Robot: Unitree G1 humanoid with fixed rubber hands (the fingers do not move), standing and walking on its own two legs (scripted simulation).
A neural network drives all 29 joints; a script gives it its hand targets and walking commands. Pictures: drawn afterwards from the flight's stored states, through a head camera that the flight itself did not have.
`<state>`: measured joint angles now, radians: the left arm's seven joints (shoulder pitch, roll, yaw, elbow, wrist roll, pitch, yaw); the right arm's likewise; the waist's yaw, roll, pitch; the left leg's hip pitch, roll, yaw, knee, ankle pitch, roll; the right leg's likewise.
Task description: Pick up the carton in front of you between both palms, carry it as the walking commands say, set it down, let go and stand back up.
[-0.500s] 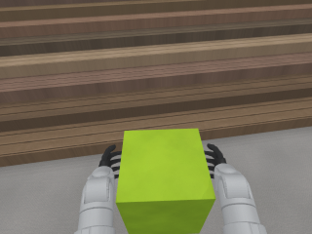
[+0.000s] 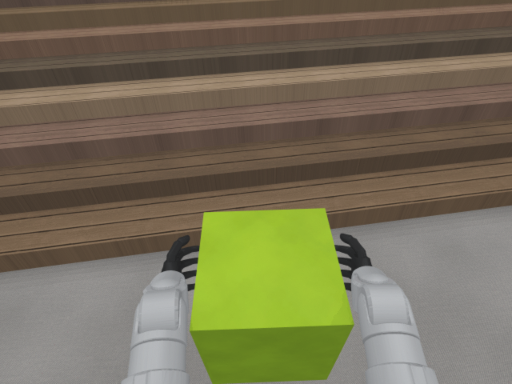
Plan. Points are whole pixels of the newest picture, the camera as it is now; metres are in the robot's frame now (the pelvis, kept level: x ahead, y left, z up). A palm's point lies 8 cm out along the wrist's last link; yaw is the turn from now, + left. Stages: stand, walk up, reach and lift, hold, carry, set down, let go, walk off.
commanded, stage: hold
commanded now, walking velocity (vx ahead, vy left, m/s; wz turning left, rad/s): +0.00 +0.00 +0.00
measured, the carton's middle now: (267, 298) +0.30 +0.00 -0.03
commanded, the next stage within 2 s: carry in 0.48 s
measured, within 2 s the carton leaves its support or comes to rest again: neither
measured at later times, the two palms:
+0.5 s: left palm (173, 282) +0.29 +0.15 +0.05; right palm (361, 278) +0.28 -0.15 +0.05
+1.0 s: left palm (177, 217) +0.41 +0.16 +0.08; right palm (339, 212) +0.41 -0.14 +0.07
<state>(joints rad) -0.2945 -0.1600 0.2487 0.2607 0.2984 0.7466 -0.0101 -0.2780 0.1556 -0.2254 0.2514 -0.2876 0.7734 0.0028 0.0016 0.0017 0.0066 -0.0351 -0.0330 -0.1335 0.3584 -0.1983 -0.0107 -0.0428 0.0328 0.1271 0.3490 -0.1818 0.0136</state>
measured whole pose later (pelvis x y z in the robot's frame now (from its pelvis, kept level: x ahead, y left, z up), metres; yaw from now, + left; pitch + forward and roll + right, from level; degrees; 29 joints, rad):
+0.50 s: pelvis +0.00 +0.00 +0.00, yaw +0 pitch -6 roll +0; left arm -0.28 -0.16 0.23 0.24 0.29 0.76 0.00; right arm -0.26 0.15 -0.21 0.23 -0.28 0.78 0.00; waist 0.00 0.00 -0.02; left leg -0.08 -0.03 -0.12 0.39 -0.22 -0.01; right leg -0.09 0.03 0.12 0.38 -0.20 0.01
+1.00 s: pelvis +0.15 +0.01 -0.01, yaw +3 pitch +6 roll -1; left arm -0.16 -0.13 0.07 -0.26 0.12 1.14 0.09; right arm -0.11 0.13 -0.13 -0.33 -0.10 1.18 -0.09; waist -0.01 0.01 -0.15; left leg -0.36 0.05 0.08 0.87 -0.50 0.01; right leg -0.27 -0.03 -0.20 0.43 -0.26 -0.04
